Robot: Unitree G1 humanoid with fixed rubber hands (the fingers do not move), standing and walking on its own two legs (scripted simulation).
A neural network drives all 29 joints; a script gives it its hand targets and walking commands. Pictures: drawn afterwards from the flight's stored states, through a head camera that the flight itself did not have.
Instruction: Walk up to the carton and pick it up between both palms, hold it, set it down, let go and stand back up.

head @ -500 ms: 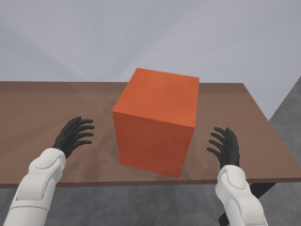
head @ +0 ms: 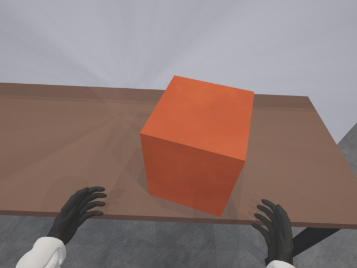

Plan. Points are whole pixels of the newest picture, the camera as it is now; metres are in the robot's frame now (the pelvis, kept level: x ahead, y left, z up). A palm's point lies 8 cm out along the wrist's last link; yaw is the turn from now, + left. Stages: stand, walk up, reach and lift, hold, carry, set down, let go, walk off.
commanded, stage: set down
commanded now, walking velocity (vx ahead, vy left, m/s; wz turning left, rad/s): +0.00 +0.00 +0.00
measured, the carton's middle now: (197, 146) +0.42 +0.00 +0.04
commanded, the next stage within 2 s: let go in 1.80 s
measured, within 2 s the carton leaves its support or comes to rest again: neither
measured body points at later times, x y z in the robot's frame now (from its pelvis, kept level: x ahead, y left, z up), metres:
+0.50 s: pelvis -0.01 +0.01 +0.00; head +0.00 +0.03 +0.45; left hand +0.18 +0.26 -0.01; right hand +0.17 -0.16 +0.00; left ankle -0.02 +0.10 -0.75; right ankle -0.01 -0.14 -0.75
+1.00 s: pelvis +0.00 -0.02 +0.00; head +0.01 -0.01 +0.45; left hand +0.18 +0.24 -0.03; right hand +0.17 -0.20 -0.04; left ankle -0.02 +0.10 -0.75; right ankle -0.01 -0.14 -0.75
